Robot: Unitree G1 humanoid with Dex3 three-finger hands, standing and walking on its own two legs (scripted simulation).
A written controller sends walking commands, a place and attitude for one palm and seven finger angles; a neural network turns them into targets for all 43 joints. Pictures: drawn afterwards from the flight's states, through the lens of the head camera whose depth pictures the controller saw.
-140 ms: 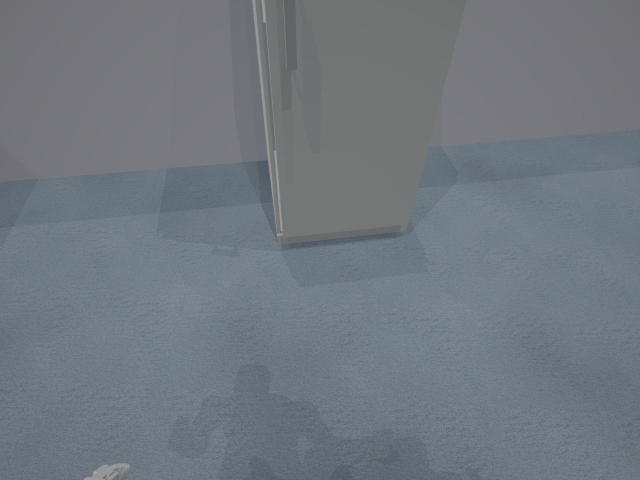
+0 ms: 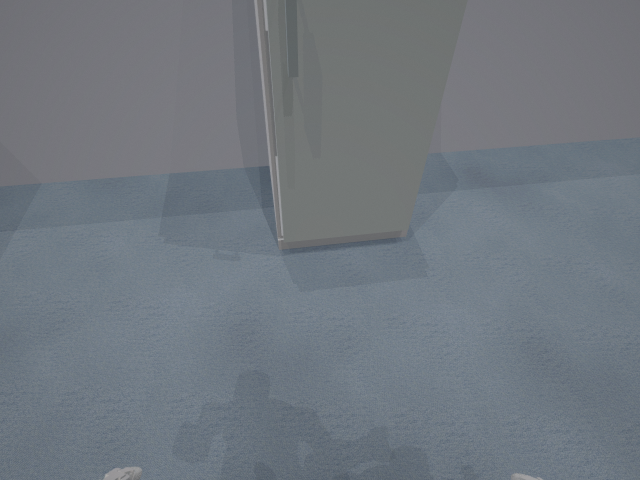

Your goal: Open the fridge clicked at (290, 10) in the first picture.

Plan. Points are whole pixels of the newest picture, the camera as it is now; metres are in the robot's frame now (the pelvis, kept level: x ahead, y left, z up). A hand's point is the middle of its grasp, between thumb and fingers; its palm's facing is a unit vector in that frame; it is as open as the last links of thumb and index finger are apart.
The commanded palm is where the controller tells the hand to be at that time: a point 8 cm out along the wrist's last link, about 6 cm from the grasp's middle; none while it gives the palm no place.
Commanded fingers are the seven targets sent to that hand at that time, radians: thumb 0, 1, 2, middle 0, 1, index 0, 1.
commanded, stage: stand and wait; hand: left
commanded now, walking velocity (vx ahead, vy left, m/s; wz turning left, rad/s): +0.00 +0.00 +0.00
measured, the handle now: (290, 14) +1.09 +0.14 +0.17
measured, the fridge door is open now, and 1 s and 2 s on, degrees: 0 0 0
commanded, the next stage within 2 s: look at it before walking up in 0.68 s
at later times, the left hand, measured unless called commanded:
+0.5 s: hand out of the picture +0.06 +0.23 -0.15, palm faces -0.04 -0.94 -0.33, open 7.4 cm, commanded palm none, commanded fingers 0.00 0.90 0.90 -0.20 -0.30 -0.20 -0.30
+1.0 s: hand out of the picture +0.07 +0.23 -0.15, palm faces -0.04 -0.94 -0.33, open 7.4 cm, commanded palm none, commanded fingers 0.00 0.90 0.90 -0.20 -0.30 -0.20 -0.30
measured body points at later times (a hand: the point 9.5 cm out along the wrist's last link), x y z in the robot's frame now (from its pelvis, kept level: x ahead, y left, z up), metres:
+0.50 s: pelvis -0.01 -0.01 +0.01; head -0.01 -0.01 +0.45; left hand +0.06 +0.28 -0.13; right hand +0.06 -0.31 -0.13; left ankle +0.00 +0.11 -0.74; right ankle +0.00 -0.14 -0.74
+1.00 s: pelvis -0.01 -0.02 +0.01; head -0.01 -0.01 +0.46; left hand +0.07 +0.28 -0.12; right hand +0.07 -0.31 -0.13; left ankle +0.00 +0.11 -0.74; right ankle +0.00 -0.14 -0.74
